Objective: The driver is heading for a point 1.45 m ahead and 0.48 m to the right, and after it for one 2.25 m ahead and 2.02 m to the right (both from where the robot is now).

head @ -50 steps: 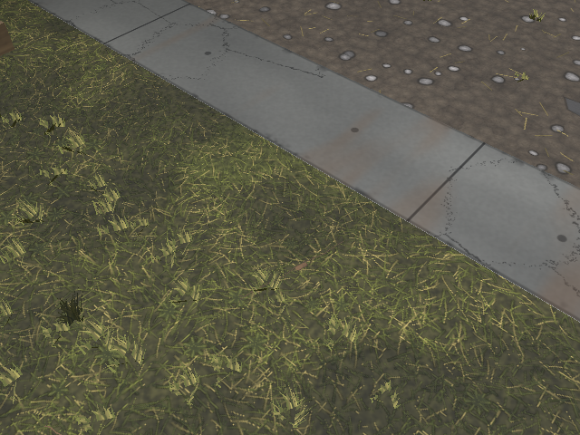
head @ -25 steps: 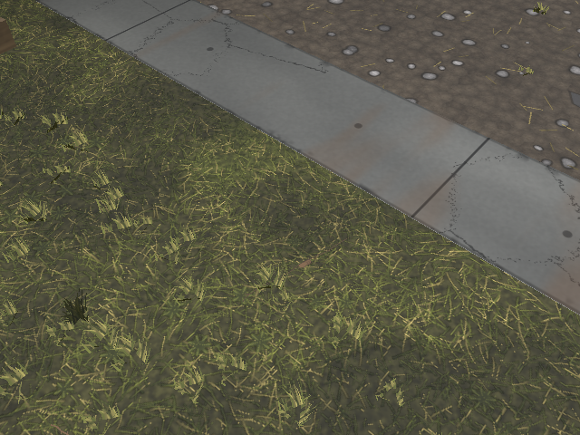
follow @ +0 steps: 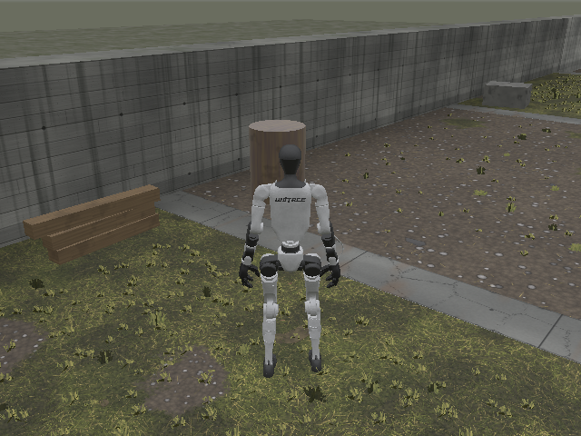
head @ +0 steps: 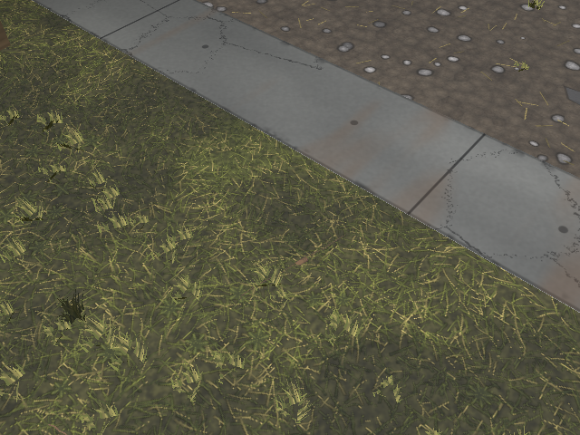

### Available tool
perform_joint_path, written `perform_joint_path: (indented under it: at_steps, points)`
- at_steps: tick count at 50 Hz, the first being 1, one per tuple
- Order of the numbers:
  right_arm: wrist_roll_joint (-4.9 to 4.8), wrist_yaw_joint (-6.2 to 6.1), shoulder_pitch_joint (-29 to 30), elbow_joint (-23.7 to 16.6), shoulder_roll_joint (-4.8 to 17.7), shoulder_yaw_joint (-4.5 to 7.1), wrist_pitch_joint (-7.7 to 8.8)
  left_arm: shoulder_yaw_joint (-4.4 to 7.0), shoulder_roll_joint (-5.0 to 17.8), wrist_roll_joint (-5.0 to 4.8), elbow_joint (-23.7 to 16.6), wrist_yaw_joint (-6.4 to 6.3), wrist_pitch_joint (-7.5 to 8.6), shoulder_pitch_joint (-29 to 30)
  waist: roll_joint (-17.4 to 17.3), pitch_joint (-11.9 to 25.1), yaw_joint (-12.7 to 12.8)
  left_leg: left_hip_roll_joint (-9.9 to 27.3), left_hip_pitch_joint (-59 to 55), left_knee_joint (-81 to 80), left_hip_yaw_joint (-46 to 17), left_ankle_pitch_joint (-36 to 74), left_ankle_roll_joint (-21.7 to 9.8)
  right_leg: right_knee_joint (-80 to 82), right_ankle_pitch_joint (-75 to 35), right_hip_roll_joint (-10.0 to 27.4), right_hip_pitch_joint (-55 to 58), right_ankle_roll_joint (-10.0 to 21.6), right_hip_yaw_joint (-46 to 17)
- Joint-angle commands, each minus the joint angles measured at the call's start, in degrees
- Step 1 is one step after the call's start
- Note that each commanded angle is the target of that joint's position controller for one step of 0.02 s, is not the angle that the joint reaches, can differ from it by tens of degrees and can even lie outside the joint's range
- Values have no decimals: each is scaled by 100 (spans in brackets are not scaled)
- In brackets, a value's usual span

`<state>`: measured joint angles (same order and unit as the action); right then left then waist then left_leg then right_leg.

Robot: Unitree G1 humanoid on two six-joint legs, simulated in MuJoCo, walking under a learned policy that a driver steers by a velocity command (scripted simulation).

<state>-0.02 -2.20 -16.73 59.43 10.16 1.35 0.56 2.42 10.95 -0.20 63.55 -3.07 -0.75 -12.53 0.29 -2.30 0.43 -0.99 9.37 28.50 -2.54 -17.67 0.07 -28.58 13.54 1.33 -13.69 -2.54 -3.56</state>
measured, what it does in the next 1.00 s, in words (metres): stands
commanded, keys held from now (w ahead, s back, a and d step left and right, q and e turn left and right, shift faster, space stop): shift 1.00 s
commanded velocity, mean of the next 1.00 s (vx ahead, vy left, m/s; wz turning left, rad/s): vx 0.00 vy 0.00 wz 0.00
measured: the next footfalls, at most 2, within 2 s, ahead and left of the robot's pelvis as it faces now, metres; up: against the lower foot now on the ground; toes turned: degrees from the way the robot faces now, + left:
left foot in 1.88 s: +0.50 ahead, +0.08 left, +0.00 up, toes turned +2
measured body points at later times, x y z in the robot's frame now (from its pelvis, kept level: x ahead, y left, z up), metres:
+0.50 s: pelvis +0.00 -0.01 +0.00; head +0.01 +0.00 +0.45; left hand +0.01 +0.23 -0.16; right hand -0.01 -0.24 -0.16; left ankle -0.02 +0.12 -0.74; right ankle +0.02 -0.15 -0.74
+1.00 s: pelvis +0.00 -0.01 +0.00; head +0.01 -0.01 +0.45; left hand +0.00 +0.22 -0.16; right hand -0.03 -0.24 -0.16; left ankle -0.02 +0.12 -0.74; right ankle +0.02 -0.15 -0.74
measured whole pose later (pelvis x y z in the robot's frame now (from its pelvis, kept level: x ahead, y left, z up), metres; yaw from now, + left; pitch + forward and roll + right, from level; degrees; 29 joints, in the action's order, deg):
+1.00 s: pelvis +0.00 -0.01 +0.00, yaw +0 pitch -1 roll +0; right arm -0.2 -2.4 -20.1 62.4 9.0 0.0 0.6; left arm 0.7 9.7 -0.3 63.2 -2.8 -0.3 -16.1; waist 0.2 -2.2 0.1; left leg -0.1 10.4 29.5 -2.5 -18.3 0.9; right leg -30.1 14.2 0.5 -15.1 -1.7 -3.3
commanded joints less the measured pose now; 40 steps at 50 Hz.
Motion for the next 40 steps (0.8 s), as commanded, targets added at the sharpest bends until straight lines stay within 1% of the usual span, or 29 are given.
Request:
perform_joint_path:
  at_steps: [1,18,40]
  points:
    - [-2,-14,-338,-58,517,74,32,61,531,0,-93,-13,34,-222,-47,-94,-6,112,525,-642,-54,738,-88,353,-696,-46,278,151,125]
    - [-11,-21,-548,168,444,1,17,-27,456,-6,-35,0,47,-443,-31,-152,-27,83,570,-609,11,654,-54,345,-638,-80,199,184,141]
    - [-19,-33,-787,255,373,-53,20,-90,392,-11,-86,12,65,-664,-28,-200,-38,71,633,-544,62,586,-14,306,-591,-107,123,221,141]
Keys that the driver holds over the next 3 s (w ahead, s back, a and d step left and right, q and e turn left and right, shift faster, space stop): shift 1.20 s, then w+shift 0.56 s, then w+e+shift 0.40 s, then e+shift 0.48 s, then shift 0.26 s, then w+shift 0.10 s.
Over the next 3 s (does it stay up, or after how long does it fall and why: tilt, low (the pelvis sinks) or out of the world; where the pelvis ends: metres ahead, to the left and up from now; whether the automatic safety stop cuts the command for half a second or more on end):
stays up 0.94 -0.07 0.00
